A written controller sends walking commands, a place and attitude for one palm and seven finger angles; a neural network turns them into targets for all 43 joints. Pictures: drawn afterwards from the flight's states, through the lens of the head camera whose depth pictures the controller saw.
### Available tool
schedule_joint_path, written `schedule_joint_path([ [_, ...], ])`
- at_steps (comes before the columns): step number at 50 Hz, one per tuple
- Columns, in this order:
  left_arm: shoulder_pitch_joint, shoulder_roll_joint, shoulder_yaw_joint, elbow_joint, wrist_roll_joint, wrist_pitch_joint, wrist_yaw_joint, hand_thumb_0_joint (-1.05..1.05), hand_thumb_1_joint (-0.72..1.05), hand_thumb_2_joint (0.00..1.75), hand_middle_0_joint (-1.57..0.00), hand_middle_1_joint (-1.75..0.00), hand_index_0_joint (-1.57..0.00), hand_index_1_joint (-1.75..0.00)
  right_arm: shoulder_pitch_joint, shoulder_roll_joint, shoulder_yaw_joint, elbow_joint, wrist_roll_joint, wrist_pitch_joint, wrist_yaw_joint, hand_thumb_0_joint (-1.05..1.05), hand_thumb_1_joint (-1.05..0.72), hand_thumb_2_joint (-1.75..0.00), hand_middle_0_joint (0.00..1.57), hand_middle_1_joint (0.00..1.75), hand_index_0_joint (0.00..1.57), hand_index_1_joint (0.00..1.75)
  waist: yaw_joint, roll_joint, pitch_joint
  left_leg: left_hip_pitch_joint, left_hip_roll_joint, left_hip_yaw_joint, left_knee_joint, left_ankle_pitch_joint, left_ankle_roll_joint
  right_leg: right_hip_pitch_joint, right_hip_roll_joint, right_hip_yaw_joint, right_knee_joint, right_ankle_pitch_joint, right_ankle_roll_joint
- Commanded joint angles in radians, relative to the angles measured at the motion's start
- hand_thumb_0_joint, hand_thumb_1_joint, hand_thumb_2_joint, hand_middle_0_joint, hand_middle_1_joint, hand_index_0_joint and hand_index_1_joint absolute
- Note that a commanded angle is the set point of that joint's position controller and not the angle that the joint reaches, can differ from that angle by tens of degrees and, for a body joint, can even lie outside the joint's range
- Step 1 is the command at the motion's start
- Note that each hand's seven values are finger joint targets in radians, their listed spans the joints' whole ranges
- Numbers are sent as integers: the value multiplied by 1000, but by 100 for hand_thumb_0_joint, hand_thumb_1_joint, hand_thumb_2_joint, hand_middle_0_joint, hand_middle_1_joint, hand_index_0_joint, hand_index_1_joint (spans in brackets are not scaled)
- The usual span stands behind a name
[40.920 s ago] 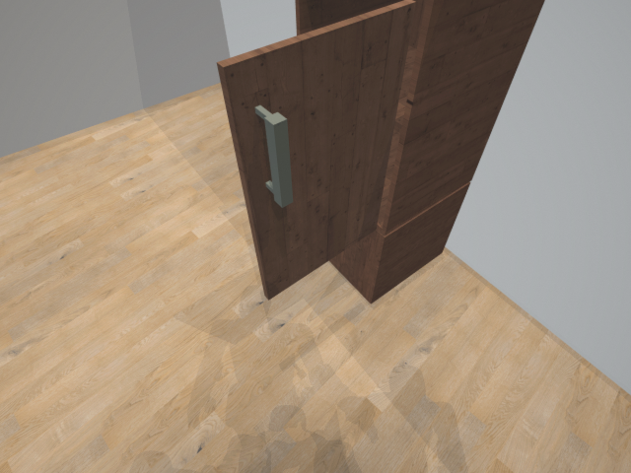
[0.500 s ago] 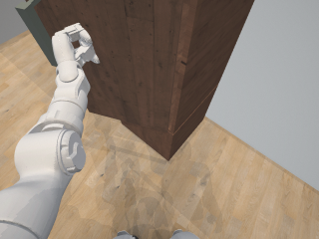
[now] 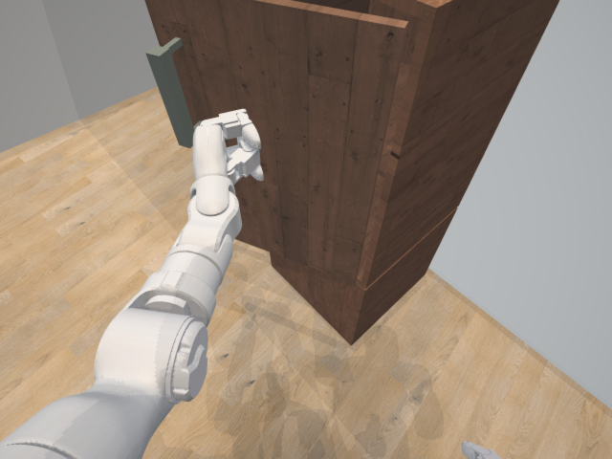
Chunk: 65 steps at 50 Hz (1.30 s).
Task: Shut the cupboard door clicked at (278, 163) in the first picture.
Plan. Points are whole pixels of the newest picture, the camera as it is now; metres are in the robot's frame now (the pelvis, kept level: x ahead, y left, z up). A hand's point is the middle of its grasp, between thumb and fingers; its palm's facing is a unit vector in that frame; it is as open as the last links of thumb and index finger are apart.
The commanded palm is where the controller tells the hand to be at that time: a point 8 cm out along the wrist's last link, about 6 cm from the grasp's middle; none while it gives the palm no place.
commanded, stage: draw the hand back to the body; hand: left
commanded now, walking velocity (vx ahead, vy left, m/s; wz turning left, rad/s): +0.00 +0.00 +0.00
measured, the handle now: (182, 95) +0.65 +0.17 +0.12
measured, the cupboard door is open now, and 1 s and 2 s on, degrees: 24 24 24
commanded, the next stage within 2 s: step back with the hand held close in 1.60 s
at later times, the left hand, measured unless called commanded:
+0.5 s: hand (163, 210) +0.37 +0.14 +0.16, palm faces +0.10 -0.99 -0.01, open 3.1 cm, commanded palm +0.32 +0.19 +0.16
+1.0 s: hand (1, 323) +0.24 +0.25 +0.18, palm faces +0.32 -0.90 -0.30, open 4.4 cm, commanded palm +0.19 +0.29 +0.19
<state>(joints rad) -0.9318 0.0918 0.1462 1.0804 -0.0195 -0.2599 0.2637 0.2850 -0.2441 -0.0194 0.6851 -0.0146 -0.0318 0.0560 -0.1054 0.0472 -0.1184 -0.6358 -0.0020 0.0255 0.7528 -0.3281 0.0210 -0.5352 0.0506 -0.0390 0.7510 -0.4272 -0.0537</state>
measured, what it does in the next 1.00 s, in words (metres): stands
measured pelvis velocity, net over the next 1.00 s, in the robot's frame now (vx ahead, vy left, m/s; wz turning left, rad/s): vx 0.00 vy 0.03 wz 0.00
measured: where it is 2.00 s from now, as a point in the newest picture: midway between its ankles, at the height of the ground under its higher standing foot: outside the picture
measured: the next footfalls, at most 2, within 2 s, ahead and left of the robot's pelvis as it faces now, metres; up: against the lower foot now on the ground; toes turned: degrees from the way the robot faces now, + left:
none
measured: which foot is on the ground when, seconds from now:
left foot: down 0.00-1.00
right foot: down 0.00-1.00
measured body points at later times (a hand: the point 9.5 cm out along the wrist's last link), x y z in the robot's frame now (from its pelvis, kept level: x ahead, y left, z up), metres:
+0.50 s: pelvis +0.00 +0.01 +0.02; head -0.01 -0.01 +0.47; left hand +0.36 +0.19 +0.16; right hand +0.10 -0.26 -0.09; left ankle +0.02 +0.11 -0.71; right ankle -0.04 -0.08 -0.71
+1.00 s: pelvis +0.00 +0.03 +0.04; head -0.02 +0.00 +0.48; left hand +0.22 +0.29 +0.19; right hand +0.19 -0.18 -0.06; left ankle +0.02 +0.11 -0.71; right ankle -0.04 -0.08 -0.71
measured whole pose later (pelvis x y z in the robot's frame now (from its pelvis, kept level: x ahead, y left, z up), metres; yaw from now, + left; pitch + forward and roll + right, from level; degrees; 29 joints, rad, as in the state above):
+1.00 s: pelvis +0.00 +0.03 +0.04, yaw +0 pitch -3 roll +0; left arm 0.24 0.31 0.18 -0.19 -0.09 -0.07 0.08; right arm 0.18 -0.21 0.06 0.61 0.03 0.01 -0.05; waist 0.05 0.08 0.00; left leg -0.16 -0.04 0.04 0.39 -0.18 0.05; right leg -0.05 0.02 -0.01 0.36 -0.26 -0.02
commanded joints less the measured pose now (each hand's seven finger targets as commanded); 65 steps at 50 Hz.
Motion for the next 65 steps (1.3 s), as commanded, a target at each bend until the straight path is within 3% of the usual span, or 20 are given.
schedule_joint_path([
  [1,-538,190,73,-101,-32,-12,6,0,90,90,-130,-150,-130,-150,159,-144,-36,-52,1,-3,-20,0,-90,-90,20,30,20,30,-55,-149,-271,240,-21,-27,-51,194,20,40,-13,57,-144,443,68],
  [4,-392,292,179,-190,-40,-80,-18,0,90,90,-130,-150,-130,-150,151,-145,-36,-87,-5,-12,-22,0,-90,-90,20,30,20,30,23,-98,-386,267,-25,-21,-54,263,18,151,-16,62,-117,522,54],
  [7,-238,286,151,-325,-20,-145,-66,0,90,90,-130,-150,-130,-150,142,-136,-33,-119,-6,-22,-13,0,-90,-90,20,30,20,30,54,-61,-440,298,-25,-5,-47,338,21,199,-16,63,-95,628,55],
  [8,-158,287,148,-346,-14,-142,-83,0,90,90,-130,-150,-130,-150,141,-139,-38,-129,-1,-20,-11,0,-90,-90,20,30,20,30,60,-98,-435,292,-23,0,-51,336,23,218,-15,63,-99,650,61],
  [10,-75,275,120,-411,-24,-111,-124,0,90,90,-130,-150,-130,-150,129,-145,-42,-145,15,-9,-13,0,-90,-90,20,30,20,30,60,-137,-394,293,-18,7,-72,322,27,239,-17,64,-124,673,76],
  [13,-5,225,83,-602,-107,-26,-181,0,90,90,-130,-150,-130,-150,74,-148,-50,-174,46,-6,-31,0,-90,-90,20,30,20,30,67,-160,-358,337,-20,20,-102,282,32,289,-19,79,-184,699,113],
  [16,-23,193,30,-796,-163,19,-214,0,90,90,-130,-150,-130,-150,19,-132,-42,-173,64,-21,-58,0,-90,-90,20,30,20,30,61,-104,-288,396,-14,16,-133,261,37,274,-15,75,-230,615,111],
  [19,10,200,-8,-923,-143,29,-211,0,90,90,-130,-150,-130,-150,-18,-122,-34,-162,67,-45,-79,0,-90,-90,20,30,20,30,56,-2,-204,458,-6,5,-151,245,41,200,-3,62,-254,462,85],
  [21,106,194,-21,-969,-130,41,-205,0,90,90,-130,-150,-130,-150,-44,-117,-30,-161,64,-63,-83,0,-90,-90,20,30,20,30,74,33,-214,499,-2,-12,-170,254,35,191,-1,45,-250,414,62],
  [23,228,207,-2,-976,-138,78,-211,0,90,90,-124,-144,-124,-144,-76,-116,-23,-167,69,-70,-86,0,-90,-90,20,30,20,30,98,25,-203,501,0,-15,-189,257,26,206,-2,34,-252,394,48],
  [26,379,228,39,-980,-174,167,-230,0,90,90,-116,-135,-116,-135,-134,-118,-8,-192,81,-66,-94,0,-90,-90,20,30,20,30,129,-77,-157,473,-2,-11,-223,231,24,250,-11,32,-277,375,53],
  [27,428,275,-34,-1092,-87,114,-216,0,90,90,-113,-132,-113,-132,-144,-99,-3,-211,70,-45,-98,0,-90,-90,20,30,20,30,93,-129,-82,478,1,-16,-271,195,20,240,-41,72,-335,385,77],
  [29,574,293,9,-1057,-92,108,-210,0,90,90,-108,-126,-108,-126,-176,-103,0,-220,71,-18,-108,0,-90,-90,20,30,20,30,114,-175,-31,454,4,-14,-295,162,24,273,-47,76,-364,340,81],
  [31,581,299,4,-1113,-86,111,-212,0,90,90,-102,-120,-102,-120,-206,-93,12,-230,71,1,-113,0,-90,-90,20,30,20,30,110,-161,7,483,8,-9,-321,151,25,276,-47,72,-393,297,72],
  [35,607,321,11,-1306,-70,107,-205,0,90,90,-92,-108,-92,-108,-223,-83,23,-247,65,4,-114,0,-90,-90,20,30,20,30,110,40,-33,589,13,-14,-355,201,17,312,-33,57,-417,294,44],
  [38,639,326,12,-1415,-62,108,-189,0,90,90,-83,-99,-83,-99,-224,-80,29,-247,55,-13,-113,0,-90,-90,20,30,20,30,107,109,-34,641,22,-37,-380,207,5,315,-23,41,-430,282,32],
  [44,904,365,93,-1446,-66,128,-172,0,90,90,-67,-81,-67,-81,-233,-91,26,-243,43,-20,-120,0,-90,-90,20,30,20,30,130,-45,-30,630,26,-44,-406,238,10,378,-21,31,-452,304,36],
  [59,1356,493,350,-1641,-75,104,-151,0,90,90,-25,-36,-25,-36,-235,-91,1,-233,41,-49,-115,0,-90,-90,20,30,20,30,170,17,35,570,26,-31,-386,321,1,405,-33,22,-452,354,41],
  [61,1386,488,361,-1660,-77,99,-149,0,90,90,-20,-30,-20,-30,-228,-87,1,-234,45,-54,-114,0,-90,-90,20,30,20,30,167,40,55,557,27,-34,-389,312,-4,396,-35,18,-444,337,39],
  [65,1311,414,274,-1619,-68,107,-148,0,90,90,-20,-30,-20,-30,-216,-103,-9,-219,44,-69,-121,0,-90,-90,20,30,20,30,138,5,113,565,28,-31,-395,259,7,331,-36,23,-458,290,47],
])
